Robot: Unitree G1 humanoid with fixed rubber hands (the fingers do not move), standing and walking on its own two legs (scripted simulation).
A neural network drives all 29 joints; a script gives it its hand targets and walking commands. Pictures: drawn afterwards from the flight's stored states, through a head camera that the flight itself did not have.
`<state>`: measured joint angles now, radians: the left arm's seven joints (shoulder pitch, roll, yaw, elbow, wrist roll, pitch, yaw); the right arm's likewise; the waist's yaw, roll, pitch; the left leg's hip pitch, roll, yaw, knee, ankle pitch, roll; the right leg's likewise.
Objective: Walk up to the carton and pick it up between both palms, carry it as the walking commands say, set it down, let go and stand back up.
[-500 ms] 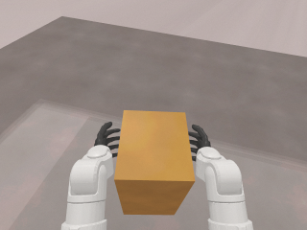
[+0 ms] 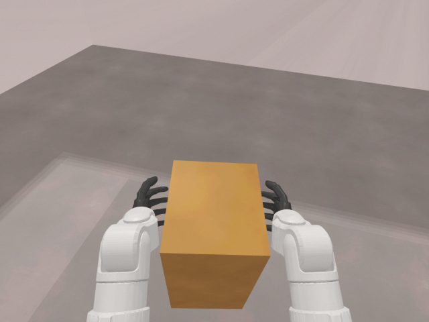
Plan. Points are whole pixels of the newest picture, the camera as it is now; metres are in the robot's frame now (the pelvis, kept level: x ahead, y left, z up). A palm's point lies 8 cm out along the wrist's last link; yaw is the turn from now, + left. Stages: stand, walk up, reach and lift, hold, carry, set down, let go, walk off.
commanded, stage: carry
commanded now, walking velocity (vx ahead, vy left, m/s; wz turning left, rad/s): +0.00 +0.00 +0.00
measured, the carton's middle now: (210, 241) +0.29 +0.00 +0.01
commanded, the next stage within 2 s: none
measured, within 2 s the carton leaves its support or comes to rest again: neither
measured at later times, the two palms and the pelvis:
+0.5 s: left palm (152, 235) +0.25 +0.10 +0.09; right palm (296, 240) +0.24 -0.14 +0.09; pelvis -0.04 -0.01 -0.01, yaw -2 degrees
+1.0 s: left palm (192, 300) +0.16 +0.04 +0.08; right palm out of the picture +0.09 -0.20 +0.07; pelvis -0.16 -0.01 -0.02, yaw -16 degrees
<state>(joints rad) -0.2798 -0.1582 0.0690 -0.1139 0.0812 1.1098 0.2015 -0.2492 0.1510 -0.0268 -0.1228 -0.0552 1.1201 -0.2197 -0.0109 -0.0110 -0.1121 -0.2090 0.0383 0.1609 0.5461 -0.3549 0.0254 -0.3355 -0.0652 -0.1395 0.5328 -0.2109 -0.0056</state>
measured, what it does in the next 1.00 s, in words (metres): walks backwards, turning right: right foot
